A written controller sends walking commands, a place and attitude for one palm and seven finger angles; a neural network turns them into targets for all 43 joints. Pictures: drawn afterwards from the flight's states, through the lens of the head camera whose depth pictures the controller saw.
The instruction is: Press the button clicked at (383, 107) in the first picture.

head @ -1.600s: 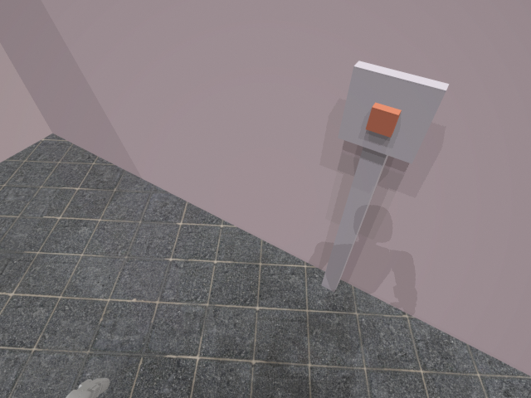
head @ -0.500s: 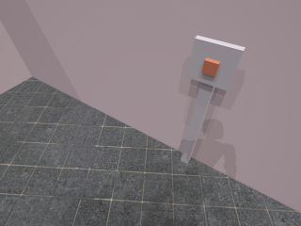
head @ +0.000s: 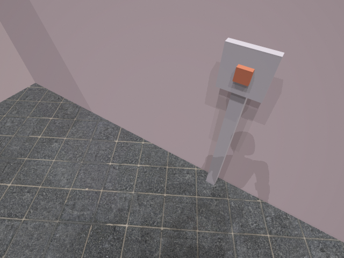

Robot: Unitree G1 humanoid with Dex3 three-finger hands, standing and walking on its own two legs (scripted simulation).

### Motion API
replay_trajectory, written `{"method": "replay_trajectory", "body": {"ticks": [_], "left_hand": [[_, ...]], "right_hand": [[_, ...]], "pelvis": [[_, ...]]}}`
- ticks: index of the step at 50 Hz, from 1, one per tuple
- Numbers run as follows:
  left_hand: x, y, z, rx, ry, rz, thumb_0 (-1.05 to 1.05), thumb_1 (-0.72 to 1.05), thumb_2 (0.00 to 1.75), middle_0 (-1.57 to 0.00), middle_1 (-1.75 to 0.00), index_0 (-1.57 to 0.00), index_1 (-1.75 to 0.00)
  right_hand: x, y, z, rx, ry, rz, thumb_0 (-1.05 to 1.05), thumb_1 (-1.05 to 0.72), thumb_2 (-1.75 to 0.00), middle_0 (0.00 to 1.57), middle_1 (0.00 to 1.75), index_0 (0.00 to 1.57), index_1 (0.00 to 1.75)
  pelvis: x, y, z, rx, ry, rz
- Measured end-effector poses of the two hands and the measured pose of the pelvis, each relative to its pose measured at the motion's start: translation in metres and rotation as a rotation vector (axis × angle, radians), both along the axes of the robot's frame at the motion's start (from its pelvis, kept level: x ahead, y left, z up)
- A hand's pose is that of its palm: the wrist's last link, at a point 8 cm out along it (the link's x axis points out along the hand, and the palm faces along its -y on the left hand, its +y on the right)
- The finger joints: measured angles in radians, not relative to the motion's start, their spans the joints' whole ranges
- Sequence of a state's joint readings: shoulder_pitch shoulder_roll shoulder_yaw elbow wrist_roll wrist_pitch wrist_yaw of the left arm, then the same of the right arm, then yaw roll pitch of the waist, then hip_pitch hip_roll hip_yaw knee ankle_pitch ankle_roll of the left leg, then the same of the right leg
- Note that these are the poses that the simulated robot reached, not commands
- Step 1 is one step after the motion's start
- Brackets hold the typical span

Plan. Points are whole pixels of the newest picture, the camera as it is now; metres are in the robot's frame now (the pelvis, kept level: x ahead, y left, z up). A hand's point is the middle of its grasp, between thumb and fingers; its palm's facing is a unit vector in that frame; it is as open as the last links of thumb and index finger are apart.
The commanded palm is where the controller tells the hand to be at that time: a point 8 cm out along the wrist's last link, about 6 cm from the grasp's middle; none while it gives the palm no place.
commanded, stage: turn to face it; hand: left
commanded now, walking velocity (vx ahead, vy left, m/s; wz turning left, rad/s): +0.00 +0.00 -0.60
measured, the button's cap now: (243, 74) +0.67 -0.20 +0.07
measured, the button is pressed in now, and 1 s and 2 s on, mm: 0 0 0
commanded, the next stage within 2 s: take the last steps up to it in 0.88 s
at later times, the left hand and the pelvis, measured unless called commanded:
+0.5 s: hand out of the picture +0.05 +0.16 -0.17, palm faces -0.18 -0.95 -0.27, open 7.4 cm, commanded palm none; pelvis -0.02 -0.03 -0.02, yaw -14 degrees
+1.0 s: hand out of the picture +0.13 +0.20 -0.18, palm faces -0.35 -0.91 -0.20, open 7.4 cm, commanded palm none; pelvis -0.01 +0.04 -0.01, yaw -25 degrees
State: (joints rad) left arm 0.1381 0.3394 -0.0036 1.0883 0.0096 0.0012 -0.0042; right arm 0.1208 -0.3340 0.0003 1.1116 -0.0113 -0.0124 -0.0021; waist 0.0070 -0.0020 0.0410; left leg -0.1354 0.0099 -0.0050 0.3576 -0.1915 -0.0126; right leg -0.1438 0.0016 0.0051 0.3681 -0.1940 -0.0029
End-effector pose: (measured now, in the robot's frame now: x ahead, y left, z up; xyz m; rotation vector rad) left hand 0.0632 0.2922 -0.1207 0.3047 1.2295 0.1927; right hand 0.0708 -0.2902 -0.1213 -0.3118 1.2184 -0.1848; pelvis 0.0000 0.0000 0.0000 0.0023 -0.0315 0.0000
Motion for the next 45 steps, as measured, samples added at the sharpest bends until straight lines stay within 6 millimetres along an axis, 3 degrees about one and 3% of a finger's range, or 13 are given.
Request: {"method": "replay_trajectory", "body": {"ticks": [8, 14, 20, 27, 36, 45], "left_hand": [[0.002, -0.014, -0.012, -0.021, 0.043, -0.032, 0.01, 0.9, 0.9, -0.2, -0.3, -0.2, -0.3], [0.003, -0.039, -0.025, -0.054, 0.072, -0.083, 0.01, 0.9, 0.9, -0.2, -0.3, -0.2, -0.3], [0.002, -0.069, -0.028, -0.047, 0.056, -0.131, 0.01, 0.9, 0.9, -0.2, -0.3, -0.2, -0.3], [-0.008, -0.087, -0.013, -0.061, 0.097, -0.156, 0.01, 0.9, 0.9, -0.2, -0.3, -0.2, -0.3], [0.015, -0.081, -0.016, -0.084, 0.068, -0.216, 0.01, 0.9, 0.9, -0.21, -0.3, -0.2, -0.3], [0.053, -0.049, -0.038, -0.123, 0.039, -0.29, 0.01, 0.9, 0.9, -0.2, -0.3, -0.2, -0.3]], "right_hand": [[-0.007, 0.014, -0.01, 0.027, -0.037, -0.07, 0.01, -0.9, -0.9, 0.2, 0.3, 0.2, 0.3], [-0.036, 0.023, -0.029, 0.084, -0.027, -0.151, 0.01, -0.9, -0.9, 0.2, 0.3, 0.2, 0.3], [-0.064, 0.011, -0.055, 0.131, 0.002, -0.236, 0.01, -0.9, -0.9, 0.2, 0.3, 0.2, 0.3], [-0.08, 0.001, -0.033, 0.125, 0.002, -0.295, 0.01, -0.9, -0.9, 0.2, 0.3, 0.2, 0.3], [-0.091, 0.003, -0.017, 0.065, -0.03, -0.366, 0.01, -0.9, -0.9, 0.2, 0.3, 0.2, 0.3], [-0.1, 0.05, -0.003, 0.016, -0.108, -0.429, 0.01, -0.9, -0.9, 0.2, 0.3, 0.2, 0.3]], "pelvis": [[-0.003, 0.001, -0.007, 0.006, 0.01, -0.071], [-0.011, -0.006, -0.018, 0.034, 0.003, -0.146], [-0.018, -0.023, -0.03, 0.022, 0.004, -0.204], [-0.023, -0.029, -0.01, 0.034, 0.031, -0.263], [-0.019, -0.016, -0.007, 0.014, 0.053, -0.331], [-0.015, 0.023, -0.014, -0.004, 0.048, -0.399]]}}
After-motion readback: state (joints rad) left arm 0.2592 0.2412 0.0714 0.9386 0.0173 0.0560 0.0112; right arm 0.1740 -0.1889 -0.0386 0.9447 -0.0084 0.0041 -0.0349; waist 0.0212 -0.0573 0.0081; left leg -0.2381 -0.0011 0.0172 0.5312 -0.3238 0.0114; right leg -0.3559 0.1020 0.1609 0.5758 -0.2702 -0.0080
